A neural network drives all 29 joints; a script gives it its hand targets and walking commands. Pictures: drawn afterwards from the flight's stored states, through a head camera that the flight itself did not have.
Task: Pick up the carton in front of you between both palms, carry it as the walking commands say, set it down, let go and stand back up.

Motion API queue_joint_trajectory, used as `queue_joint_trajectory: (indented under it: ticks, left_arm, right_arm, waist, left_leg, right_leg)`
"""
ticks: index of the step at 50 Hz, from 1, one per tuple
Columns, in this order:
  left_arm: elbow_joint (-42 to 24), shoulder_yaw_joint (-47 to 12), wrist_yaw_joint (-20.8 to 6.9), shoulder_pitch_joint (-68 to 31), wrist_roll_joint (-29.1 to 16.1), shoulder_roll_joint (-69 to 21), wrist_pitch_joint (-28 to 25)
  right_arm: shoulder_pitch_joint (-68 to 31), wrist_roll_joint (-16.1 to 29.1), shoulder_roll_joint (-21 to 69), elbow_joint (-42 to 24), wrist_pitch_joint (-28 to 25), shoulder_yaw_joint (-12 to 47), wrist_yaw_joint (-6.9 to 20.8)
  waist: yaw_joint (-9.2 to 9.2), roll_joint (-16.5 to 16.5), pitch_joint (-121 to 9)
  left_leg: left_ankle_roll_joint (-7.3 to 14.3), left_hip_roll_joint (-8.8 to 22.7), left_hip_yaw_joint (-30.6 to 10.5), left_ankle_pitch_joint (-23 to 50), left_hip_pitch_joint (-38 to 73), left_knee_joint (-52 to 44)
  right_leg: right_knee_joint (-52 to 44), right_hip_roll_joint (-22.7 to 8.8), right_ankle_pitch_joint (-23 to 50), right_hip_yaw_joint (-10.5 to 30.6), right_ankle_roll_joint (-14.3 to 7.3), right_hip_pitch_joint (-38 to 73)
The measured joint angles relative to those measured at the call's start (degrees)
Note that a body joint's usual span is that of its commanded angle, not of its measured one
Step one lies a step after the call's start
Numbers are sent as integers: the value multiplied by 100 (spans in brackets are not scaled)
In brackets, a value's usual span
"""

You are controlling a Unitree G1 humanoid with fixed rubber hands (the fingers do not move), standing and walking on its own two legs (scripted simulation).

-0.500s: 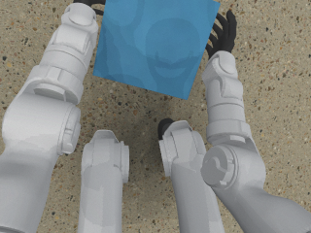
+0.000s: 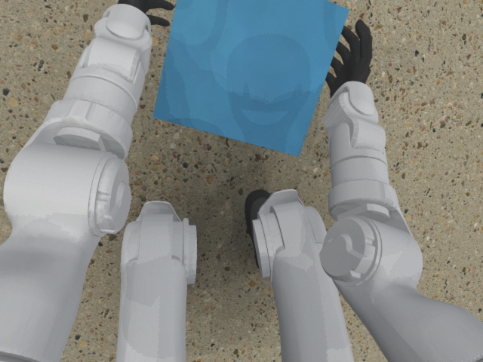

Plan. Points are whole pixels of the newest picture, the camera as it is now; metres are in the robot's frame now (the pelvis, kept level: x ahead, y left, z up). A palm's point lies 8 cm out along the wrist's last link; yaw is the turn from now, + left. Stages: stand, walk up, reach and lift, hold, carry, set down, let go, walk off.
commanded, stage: set down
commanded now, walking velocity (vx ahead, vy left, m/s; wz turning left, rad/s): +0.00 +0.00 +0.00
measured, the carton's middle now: (236, 69) +0.51 -0.04 -0.25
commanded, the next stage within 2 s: let go in 1.90 s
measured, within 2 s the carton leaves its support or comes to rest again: rests again in 0.26 s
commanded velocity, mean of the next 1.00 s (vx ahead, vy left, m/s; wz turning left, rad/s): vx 0.00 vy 0.00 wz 0.00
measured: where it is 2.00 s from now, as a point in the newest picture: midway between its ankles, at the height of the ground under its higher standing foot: (215, 261)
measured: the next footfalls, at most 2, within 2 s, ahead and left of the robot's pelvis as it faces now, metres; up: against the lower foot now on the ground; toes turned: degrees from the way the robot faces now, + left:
none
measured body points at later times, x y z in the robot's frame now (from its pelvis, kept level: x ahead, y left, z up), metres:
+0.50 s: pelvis +0.01 +0.00 -0.01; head +0.37 +0.06 +0.26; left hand +0.57 +0.11 -0.19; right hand +0.51 -0.19 -0.17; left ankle +0.08 +0.10 -0.36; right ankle +0.14 -0.14 -0.36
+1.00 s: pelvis -0.02 -0.01 -0.01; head +0.34 +0.03 +0.25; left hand +0.57 +0.15 -0.18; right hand +0.47 -0.23 -0.17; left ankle +0.08 +0.10 -0.36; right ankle +0.14 -0.13 -0.36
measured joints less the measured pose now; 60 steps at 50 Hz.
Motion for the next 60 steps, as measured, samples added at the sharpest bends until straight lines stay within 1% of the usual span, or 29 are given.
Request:
queue_joint_trajectory:
  ticks: [7, 14, 21, 27, 31, 32, 34, 37, 40, 42, 44, 46, 49, 52, 56, 60]
  left_arm:
    - [-109, 190, -111, 48, 197, -6, -34]
    - [-193, 249, -217, 89, 261, -33, -88]
    - [-255, 290, -238, 97, 293, -52, -171]
    - [-276, 153, -229, 148, 188, 20, -205]
    - [-271, -122, -190, 252, -68, 176, -366]
    - [-239, -247, -168, 286, -153, 251, -415]
    - [-197, -523, -59, 388, -417, 459, -507]
    - [-242, -950, 41, 565, -965, 841, -607]
    - [-479, -1362, 22, 669, -1476, 1164, -646]
    - [-674, -1540, -18, 655, -1713, 1291, -635]
    - [-814, -1626, -63, 573, -1843, 1355, -592]
    - [-874, -1652, -105, 455, -1896, 1400, -526]
    - [-879, -1626, -158, 304, -1927, 1470, -404]
    - [-905, -1517, -203, 263, -1919, 1497, -258]
    - [-781, -1231, -283, 343, -1781, 1428, -94]
    - [-597, -927, -376, 515, -1616, 1347, -75]
  right_arm:
    - [-61, -47, -77, 114, -28, -52, 115]
    - [-112, -58, -181, 245, -96, -100, 215]
    - [-161, -11, -292, 369, -189, -134, 309]
    - [-160, 75, -338, 572, -242, -41, 375]
    - [-132, 216, -395, 892, -378, 248, 359]
    - [-121, 303, -441, 1024, -440, 418, 338]
    - [-90, 588, -577, 1256, -598, 757, 193]
    - [15, 1178, -874, 1429, -810, 1219, 17]
    - [106, 1792, -1186, 1443, -926, 1684, -34]
    - [125, 2129, -1335, 1378, -943, 1944, -59]
    - [121, 2364, -1410, 1257, -916, 2128, -109]
    - [107, 2500, -1405, 1087, -855, 2244, -192]
    - [126, 2563, -1264, 732, -726, 2355, -367]
    - [283, 2457, -1019, 249, -546, 2429, -570]
    - [616, 2053, -632, -265, -294, 2365, -759]
    - [924, 1690, -414, -530, -172, 2217, -794]
  waist:
    - [26, -32, 31]
    - [60, -33, 70]
    - [77, -39, 122]
    - [29, -77, 146]
    - [-46, -112, 197]
    - [-58, -117, 230]
    - [-71, -129, 335]
    - [-63, -167, 521]
    - [-35, -218, 707]
    - [-21, -242, 823]
    - [-19, -248, 899]
    - [-30, -242, 929]
    - [-61, -191, 899]
    - [-95, -102, 812]
    - [-138, 49, 537]
    - [-170, 166, 133]
  left_leg:
    - [26, 63, -17, -72, -22, 95]
    - [97, 123, 10, -148, -52, 187]
    - [171, 184, 45, -219, -79, 264]
    - [202, 236, 64, -278, -98, 329]
    - [199, 275, 48, -298, -101, 387]
    - [196, 287, 33, -294, -98, 399]
    - [189, 313, -2, -274, -80, 413]
    - [186, 385, -16, -211, -62, 414]
    - [197, 475, 24, -111, -50, 394]
    - [196, 513, 55, -33, -28, 376]
    - [187, 528, 73, 44, -6, 359]
    - [175, 544, 80, 106, 24, 341]
    - [169, 594, 96, 148, 114, 285]
    - [176, 644, 140, 132, 317, 145]
    - [171, 666, 201, 93, 651, -218]
    - [156, 668, 227, 96, 894, -669]
  right_leg:
    - [73, -19, -60, -65, -27, -16]
    - [144, -44, -143, -90, -15, -23]
    - [206, -72, -222, -107, 0, -27]
    - [272, -94, -283, -130, -4, -43]
    - [322, -114, -301, -177, -22, -39]
    - [324, -122, -293, -202, -30, -30]
    - [314, -140, -263, -259, -54, 2]
    - [297, -197, -173, -346, -133, 23]
    - [285, -273, -42, -400, -230, 16]
    - [287, -310, 46, -409, -281, 23]
    - [290, -332, 121, -410, -314, 37]
    - [282, -337, 185, -412, -335, 56]
    - [230, -309, 257, -403, -354, 117]
    - [112, -277, 270, -363, -368, 276]
    - [-185, -271, 221, -295, -397, 562]
    - [-581, -275, 191, -249, -420, 785]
